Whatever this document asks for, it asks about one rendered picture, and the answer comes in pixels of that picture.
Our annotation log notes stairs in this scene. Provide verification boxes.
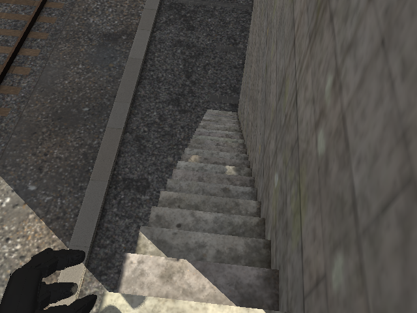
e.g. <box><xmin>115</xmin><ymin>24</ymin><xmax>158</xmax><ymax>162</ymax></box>
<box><xmin>98</xmin><ymin>110</ymin><xmax>290</xmax><ymax>313</ymax></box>

